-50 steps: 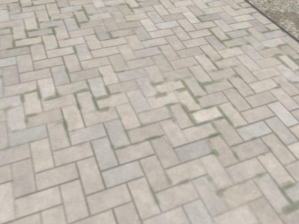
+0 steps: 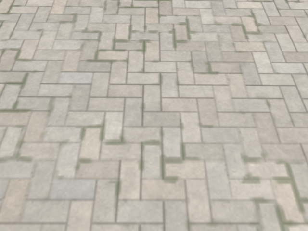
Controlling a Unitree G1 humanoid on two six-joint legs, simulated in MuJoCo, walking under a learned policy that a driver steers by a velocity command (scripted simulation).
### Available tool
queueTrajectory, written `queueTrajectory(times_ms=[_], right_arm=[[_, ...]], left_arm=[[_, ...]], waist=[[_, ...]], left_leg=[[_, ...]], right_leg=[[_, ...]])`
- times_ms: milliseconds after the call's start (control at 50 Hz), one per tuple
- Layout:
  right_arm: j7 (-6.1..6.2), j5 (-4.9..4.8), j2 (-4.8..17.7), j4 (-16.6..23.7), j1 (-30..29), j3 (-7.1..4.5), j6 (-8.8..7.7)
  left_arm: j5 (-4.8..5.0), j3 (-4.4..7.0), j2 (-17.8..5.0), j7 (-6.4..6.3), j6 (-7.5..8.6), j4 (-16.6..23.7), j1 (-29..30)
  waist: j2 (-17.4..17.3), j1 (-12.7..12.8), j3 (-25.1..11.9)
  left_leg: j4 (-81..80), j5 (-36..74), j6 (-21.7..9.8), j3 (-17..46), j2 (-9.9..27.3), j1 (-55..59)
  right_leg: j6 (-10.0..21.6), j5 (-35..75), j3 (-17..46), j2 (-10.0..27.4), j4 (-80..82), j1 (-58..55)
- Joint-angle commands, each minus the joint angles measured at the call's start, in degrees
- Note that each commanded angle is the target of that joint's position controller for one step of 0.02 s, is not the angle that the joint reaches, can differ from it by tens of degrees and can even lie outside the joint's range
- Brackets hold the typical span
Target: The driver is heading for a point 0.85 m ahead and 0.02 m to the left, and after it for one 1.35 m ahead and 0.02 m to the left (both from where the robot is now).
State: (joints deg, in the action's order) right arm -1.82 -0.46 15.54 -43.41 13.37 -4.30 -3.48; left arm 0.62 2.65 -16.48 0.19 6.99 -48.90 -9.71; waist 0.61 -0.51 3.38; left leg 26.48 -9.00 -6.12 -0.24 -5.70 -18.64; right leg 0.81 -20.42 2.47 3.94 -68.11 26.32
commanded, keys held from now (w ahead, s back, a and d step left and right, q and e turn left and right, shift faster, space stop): w+q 0.32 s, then w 0.50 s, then w+e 0.18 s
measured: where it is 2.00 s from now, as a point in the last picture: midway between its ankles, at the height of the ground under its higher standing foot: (137, 113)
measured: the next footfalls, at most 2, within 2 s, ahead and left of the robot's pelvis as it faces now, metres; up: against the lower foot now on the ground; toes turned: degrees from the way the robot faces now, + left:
right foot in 0.32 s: +0.38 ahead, -0.13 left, +0.00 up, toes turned +15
left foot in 0.84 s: +0.57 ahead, +0.19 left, +0.00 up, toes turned +19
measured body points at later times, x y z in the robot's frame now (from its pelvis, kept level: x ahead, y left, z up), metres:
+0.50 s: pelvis +0.29 -0.05 +0.00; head +0.32 -0.05 +0.45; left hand +0.32 +0.24 -0.11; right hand +0.46 -0.29 -0.11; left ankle +0.21 +0.07 -0.65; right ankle +0.34 -0.14 -0.74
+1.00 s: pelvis +0.53 +0.08 +0.01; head +0.55 +0.10 +0.45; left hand +0.53 +0.37 -0.13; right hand +0.73 -0.14 -0.09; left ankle +0.54 +0.18 -0.74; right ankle +0.53 -0.08 -0.65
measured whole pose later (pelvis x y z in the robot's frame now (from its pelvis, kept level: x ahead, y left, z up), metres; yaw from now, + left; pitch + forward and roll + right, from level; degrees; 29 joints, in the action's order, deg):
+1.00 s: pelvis +0.53 +0.08 +0.01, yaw +14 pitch +1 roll +0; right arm -1.2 0.5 14.6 -40.5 13.1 -2.9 -4.9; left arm 1.8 2.8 -17.7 0.6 3.7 -49.5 -16.1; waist 2.5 0.4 1.2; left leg 23.6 -9.9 -3.2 -5.1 -1.3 -15.3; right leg 0.7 -18.6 2.5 4.0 -65.2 28.3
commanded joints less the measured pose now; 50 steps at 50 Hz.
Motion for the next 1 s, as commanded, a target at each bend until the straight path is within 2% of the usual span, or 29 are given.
queueTrajectory(times_ms=[20, 60, 140, 200, 260, 300, 320, 340, 360, 380, 400, 420, 440, 460, 480, 560, 620, 700, 760, 780, 800, 820, 840, 860, 880, 900, 920, 940, 1000], right_arm=[[0.84, -0.05, 7.28, 4.73, -0.22, -1.66, -1.21], [1.72, -0.30, 9.09, 4.56, 1.40, -2.17, -1.17], [2.63, -0.65, 9.83, 4.08, 4.46, -2.45, -0.41], [2.63, -0.92, 9.80, 3.08, 7.06, -2.49, -0.13], [3.12, -0.90, 9.22, 3.08, 7.23, -2.44, 0.38], [3.25, -0.67, 8.36, 3.76, 5.86, -2.17, 0.86], [3.05, -0.36, 5.94, 4.51, 5.51, -1.22, 0.81], [3.02, 0.94, 2.59, 5.47, 7.22, 0.14, 0.73], [2.85, -1.59, 0.80, 6.65, 16.64, 0.68, 0.03], [3.12, -2.23, 6.99, 4.01, 15.57, -0.23, 0.04], [3.03, -1.66, 9.28, 4.64, 8.94, -0.83, 0.22], [3.16, -0.85, 8.58, 5.37, 5.31, -0.73, 0.30], [3.02, -0.14, 7.75, 6.26, 2.69, -0.76, 0.06], [2.65, -0.33, 6.70, 6.60, 2.78, -0.67, -0.03], [2.41, -0.56, 5.62, 6.56, 3.32, -0.45, -0.02], [2.07, 0.17, 3.06, 8.60, -1.02, 0.75, -0.17], [1.46, -0.04, 2.00, 9.76, -6.05, 1.46, -0.81], [0.55, -0.73, 2.26, 11.51, -12.40, 1.57, -1.23], [-0.15, -0.91, 3.55, 12.81, -14.33, 1.17, -1.48], [-0.24, -0.80, 4.43, 12.57, -12.80, 0.77, -1.56], [-0.12, -0.46, 5.69, 11.36, -8.43, 0.00, -1.59], [0.30, -0.11, 8.17, 8.82, -0.54, -1.40, -1.42], [1.10, 0.74, 12.31, 7.14, 9.78, -2.72, -1.14], [1.16, 1.07, 16.69, 6.56, 12.08, -3.40, -0.75], [1.10, 0.69, 11.03, 6.51, 12.82, -2.12, -0.74], [1.13, 0.47, 9.17, 6.45, 9.29, -1.29, -1.02], [1.03, 0.54, 7.59, 6.53, 5.55, -0.74, -1.24], [0.79, 0.72, 5.89, 6.41, 2.64, -0.32, -1.54], [0.59, 1.14, 4.69, 5.10, -0.39, -0.39, -3.12]], left_arm=[[-1.20, 1.75, -5.64, -0.12, -0.44, 3.68, -2.12], [-1.64, 1.40, -4.50, -0.44, -1.04, 5.35, 1.66], [-1.12, 0.53, -2.73, -0.10, -0.68, 8.14, 10.29], [-0.25, 0.80, -4.10, 0.41, -0.22, 10.02, 13.69], [-0.10, 1.70, -6.69, 1.03, 0.64, 10.36, 12.61], [-0.20, 2.64, -8.03, 0.95, 1.29, 8.80, 6.45], [-0.99, 3.50, -9.93, 0.65, 1.63, 7.69, -0.01], [-1.39, 4.13, -13.11, 0.28, 1.41, 6.83, -9.15], [-1.61, 5.10, -16.64, 0.96, 0.64, 4.16, -12.25], [-0.23, 3.71, -9.94, 1.33, 0.57, 5.43, -10.15], [-0.09, 2.81, -6.60, 1.19, 0.20, 5.87, -7.67], [-0.77, 2.33, -5.96, 1.27, -0.15, 6.20, -4.97], [-1.08, 2.03, -5.08, 1.25, -0.36, 5.77, -3.61], [-1.51, 1.70, -4.53, 1.10, -0.27, 5.44, -3.27], [-1.34, 1.62, -4.16, 1.07, -0.09, 4.93, -3.57], [-0.15, 2.35, -7.19, 0.76, 0.10, 3.12, -5.68], [0.26, 2.47, -8.38, 0.48, -0.68, 2.24, -7.03], [0.86, 2.33, -9.29, 0.53, -1.69, 0.28, -11.28], [1.15, 2.51, -10.25, 0.37, -2.67, -0.92, -12.43], [1.18, 2.65, -10.83, 0.23, -3.00, -1.05, -11.99], [1.32, 2.68, -11.21, 0.06, -3.28, -0.96, -10.91], [1.10, 2.25, -10.19, -0.08, -3.37, -0.82, -11.05], [-0.25, 0.89, -7.20, -0.10, -3.07, 0.84, -10.66], [-0.39, -1.29, -0.26, 0.22, -1.92, 1.94, -17.03], [1.04, 0.24, -6.47, 0.48, -1.15, 0.97, -14.11], [2.27, 1.14, -8.87, 0.63, -0.84, 2.64, -9.42], [2.03, 1.11, -8.22, 0.44, -0.99, 2.96, -7.07], [1.20, 1.33, -7.65, 0.31, -1.46, 2.96, -6.20], [1.21, 1.27, -4.32, 0.13, -3.84, 2.00, -8.97]], waist=[[-1.00, 2.02, -6.15], [-1.50, 1.38, -4.53], [-4.57, -2.10, -3.29], [-6.00, -3.42, -3.13], [-7.41, -2.07, -3.47], [-8.64, 1.39, -5.32], [-7.13, 4.49, -10.64], [1.06, 6.91, -19.38], [22.84, 1.65, -22.57], [12.67, 3.54, -16.95], [6.83, 4.94, -10.20], [2.41, 4.01, -6.84], [2.04, 3.28, -3.98], [3.57, 1.98, -3.72], [4.79, 1.45, -4.03], [3.65, 1.80, -3.25], [3.50, 3.48, -2.47], [3.88, 5.75, -1.18], [4.72, 4.88, -0.47], [5.02, 3.40, -1.30], [4.77, 0.35, -3.77], [3.55, -3.27, -8.87], [-2.05, -7.43, -16.93], [-17.45, -4.13, -23.81], [-11.56, -6.58, -22.62], [-9.22, -5.82, -14.13], [-6.17, -3.98, -10.21], [-5.67, -2.32, -6.95], [-5.96, 1.28, -4.52]], left_leg=[[-13.67, 16.64, -11.65, 18.94, 15.29, 9.35], [-14.46, 17.69, -11.13, 16.00, 13.74, 6.50], [-13.23, 9.55, -7.02, 13.01, 9.95, 3.46], [-11.23, 4.97, -5.83, 16.67, 11.50, 5.40], [-6.07, 3.76, -4.90, 21.99, 13.91, 10.72], [-0.63, 7.23, -3.44, 23.17, 12.69, 11.15], [8.66, 7.98, -1.58, 20.68, 9.49, 8.32], [25.26, -4.93, 0.92, 14.31, 4.91, 0.70], [41.84, -26.48, 3.98, 10.07, -0.61, -20.15], [48.01, -23.04, 4.54, 12.70, 3.54, -25.71], [48.51, -17.44, 4.59, 11.13, 5.27, -26.59], [46.89, -13.71, 4.68, 9.35, 7.14, -24.31], [43.64, -11.31, 4.60, 9.23, 8.50, -23.39], [41.27, -9.86, 4.35, 8.81, 9.85, -20.67], [39.11, -9.44, 4.40, 7.83, 10.29, -19.39], [28.12, -4.80, 5.73, 4.63, 11.99, -21.28], [17.36, 4.15, 6.04, 2.55, 11.59, -18.89], [8.45, 9.11, 5.83, 0.38, 9.44, -15.03], [4.64, 5.09, 3.81, 0.24, 8.47, -13.77], [3.28, 3.80, 2.90, -0.32, 7.67, -10.69], [1.00, 4.31, 1.67, -1.70, 6.17, -3.67], [0.25, 5.17, 0.03, -2.22, 5.40, 8.19], [2.22, 6.90, -3.73, 8.97, 15.77, 25.75], [-3.49, -2.41, -12.26, 34.61, 29.50, 41.80], [-7.39, -9.62, -11.49, 38.72, 29.05, 39.29], [-8.55, -7.37, -9.11, 29.81, 27.23, 32.25], [-10.16, -3.28, -7.62, 23.01, 24.54, 25.03], [-12.36, -0.21, -6.79, 18.21, 22.45, 19.16], [-17.64, 6.00, -6.15, 9.53, 20.44, 10.51]], right_leg=[[-2.04, 3.78, 1.67, 2.94, 5.97, 8.34], [-4.01, 9.14, 0.62, 1.98, 13.51, 9.15], [-4.65, 24.21, -0.34, -1.82, 32.16, 4.51], [-3.95, 26.49, 0.75, -3.24, 37.40, 2.18], [-2.11, 20.87, 2.54, -3.19, 40.41, 0.75], [0.08, 17.53, 1.01, -3.75, 42.93, -7.08], [2.50, 16.94, 3.30, -0.28, 42.57, -18.21], [5.65, 13.75, 14.14, 9.87, 41.84, -32.96], [15.08, -1.23, 43.46, 20.12, 49.49, -46.45], [13.61, -12.77, 43.67, 18.76, 52.16, -42.91], [11.11, -9.98, 33.27, 16.12, 52.28, -36.00], [10.17, -2.02, 26.38, 13.62, 52.90, -29.00], [10.46, 4.49, 21.82, 11.66, 53.93, -24.12], [10.20, 8.74, 18.08, 10.05, 55.02, -21.27], [10.55, 11.50, 15.81, 9.09, 56.04, -20.36], [12.83, 20.56, 10.29, 9.67, 59.24, -20.21], [11.31, 22.98, 4.99, 7.78, 59.96, -19.95], [10.03, 23.25, 2.77, 8.14, 58.74, -21.69], [8.85, 26.20, 3.49, 10.67, 56.14, -26.03], [8.21, 30.72, 3.11, 10.88, 53.92, -26.86], [7.13, 38.92, 1.28, 9.70, 48.64, -26.50], [5.70, 43.84, -1.12, 7.04, 39.12, -23.60], [3.44, 30.42, -2.91, 4.03, 22.08, -11.60], [0.17, -8.62, -3.05, -5.62, 2.38, 9.89], [0.69, -12.69, 4.39, -3.69, -4.74, 15.95], [1.25, -7.70, 4.08, -1.32, -5.54, 18.95], [1.02, -2.74, 2.89, 1.09, -3.25, 17.13], [0.54, 0.58, 2.81, 2.47, -0.36, 15.29], [-0.72, 5.76, 3.40, 3.77, 2.32, 9.20]])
